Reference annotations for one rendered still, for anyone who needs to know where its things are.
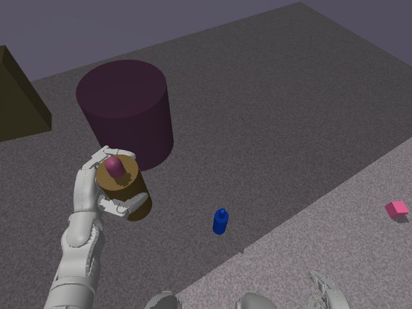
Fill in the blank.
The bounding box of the left robot hand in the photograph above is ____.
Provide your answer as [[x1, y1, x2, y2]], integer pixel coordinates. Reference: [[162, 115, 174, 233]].
[[73, 145, 148, 222]]

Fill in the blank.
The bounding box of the left robot arm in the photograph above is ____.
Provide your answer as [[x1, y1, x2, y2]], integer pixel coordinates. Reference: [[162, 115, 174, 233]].
[[44, 211, 105, 309]]

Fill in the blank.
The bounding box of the right robot hand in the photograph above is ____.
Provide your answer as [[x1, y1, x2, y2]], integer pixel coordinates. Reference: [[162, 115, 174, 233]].
[[304, 270, 351, 309]]

